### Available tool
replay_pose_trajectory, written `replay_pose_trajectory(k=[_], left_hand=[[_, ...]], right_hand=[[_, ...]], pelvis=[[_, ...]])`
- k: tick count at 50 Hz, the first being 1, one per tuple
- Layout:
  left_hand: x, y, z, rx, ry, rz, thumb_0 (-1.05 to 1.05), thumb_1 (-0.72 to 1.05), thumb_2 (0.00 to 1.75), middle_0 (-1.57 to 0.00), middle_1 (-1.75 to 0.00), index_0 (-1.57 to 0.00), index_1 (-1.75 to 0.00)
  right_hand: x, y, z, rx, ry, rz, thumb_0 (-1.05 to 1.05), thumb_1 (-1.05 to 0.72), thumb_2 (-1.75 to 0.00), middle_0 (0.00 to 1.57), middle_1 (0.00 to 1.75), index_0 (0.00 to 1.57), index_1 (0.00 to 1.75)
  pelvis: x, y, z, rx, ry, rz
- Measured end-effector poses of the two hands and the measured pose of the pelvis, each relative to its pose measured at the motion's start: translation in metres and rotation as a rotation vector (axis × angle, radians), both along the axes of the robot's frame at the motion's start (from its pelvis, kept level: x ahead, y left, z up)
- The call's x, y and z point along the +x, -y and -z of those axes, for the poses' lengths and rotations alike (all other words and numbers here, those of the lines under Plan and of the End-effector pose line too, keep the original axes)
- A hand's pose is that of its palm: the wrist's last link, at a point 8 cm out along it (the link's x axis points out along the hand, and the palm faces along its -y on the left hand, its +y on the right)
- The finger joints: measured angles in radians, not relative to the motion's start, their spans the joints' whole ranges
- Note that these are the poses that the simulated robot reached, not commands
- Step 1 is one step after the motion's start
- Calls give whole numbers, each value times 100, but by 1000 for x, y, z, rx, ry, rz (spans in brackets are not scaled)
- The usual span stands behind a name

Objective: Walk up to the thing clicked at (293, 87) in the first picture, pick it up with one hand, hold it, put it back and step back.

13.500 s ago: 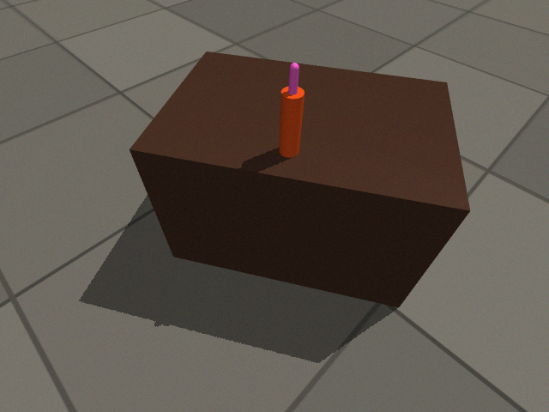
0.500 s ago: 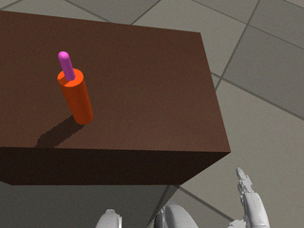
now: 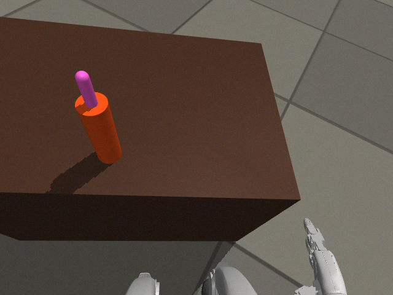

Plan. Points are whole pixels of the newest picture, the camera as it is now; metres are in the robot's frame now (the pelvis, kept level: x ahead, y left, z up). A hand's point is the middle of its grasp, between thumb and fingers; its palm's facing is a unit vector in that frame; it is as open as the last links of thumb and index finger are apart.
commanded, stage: go down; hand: left
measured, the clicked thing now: (98, 122) +0.45 +0.19 +0.03
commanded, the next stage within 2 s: none
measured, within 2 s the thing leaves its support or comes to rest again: neither
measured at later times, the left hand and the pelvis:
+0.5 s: hand out of the picture +0.38 +0.37 +0.09, palm faces +0.16 -0.99 +0.02, open 17.7 cm; pelvis +0.00 +0.00 +0.00, yaw +0 degrees
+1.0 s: hand out of the picture +0.37 +0.37 +0.09, palm faces +0.18 -0.98 +0.02, open 17.7 cm; pelvis +0.00 +0.00 +0.00, yaw +0 degrees
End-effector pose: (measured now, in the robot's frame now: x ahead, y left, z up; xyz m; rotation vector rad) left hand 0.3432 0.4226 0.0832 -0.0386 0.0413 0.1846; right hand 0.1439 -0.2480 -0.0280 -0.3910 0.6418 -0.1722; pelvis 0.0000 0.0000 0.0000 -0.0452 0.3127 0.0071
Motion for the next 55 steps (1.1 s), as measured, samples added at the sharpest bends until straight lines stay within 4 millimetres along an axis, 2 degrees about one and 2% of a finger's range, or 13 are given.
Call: replay_pose_trajectory(k=[9, 19, 28, 42, 49, 55], left_hand=[[4, 0, 4, 4, -11, 6, -1, -60, 4, -5, -6, -5, -5], [5, 2, -4, 7, -5, 12, -1, -61, 3, -5, -6, -5, -5], [2, 6, -1, 2, -18, 21, -1, -61, 3, -5, -6, -5, -5], [-7, 0, -4, 3, -9, 8, -1, -61, 3, -5, -6, -5, -6], [-4, 0, -4, 11, -15, 10, -1, -61, 3, -5, -6, -5, -5], [-1, -4, 0, 7, -6, 7, -1, -61, 2, -5, -7, -6, -6]], right_hand=[[-5, 11, 0, -19, -15, 16, -1, 49, -6, 6, 5, 6, 5], [-4, 6, 1, -9, -4, 17, -1, 49, -6, 6, 5, 6, 5], [-4, 4, 1, 5, 1, 18, -1, 48, -6, 6, 5, 6, 5], [-2, 6, 1, -5, -4, 15, -1, 48, -6, 6, 5, 6, 5], [-1, 4, 2, -2, 6, 9, -1, 48, -6, 6, 5, 6, 5], [-7, 8, 1, -20, -7, 21, -1, 48, -6, 6, 5, 6, 5]], pelvis=[[-2, 4, 2, 0, -9, -2], [-1, 4, 0, 0, -5, 0], [0, 3, 0, 3, 1, 2], [0, 4, -2, 2, 7, -4], [-4, 3, 0, 2, 8, -6], [-5, 2, 1, 0, -2, -4]])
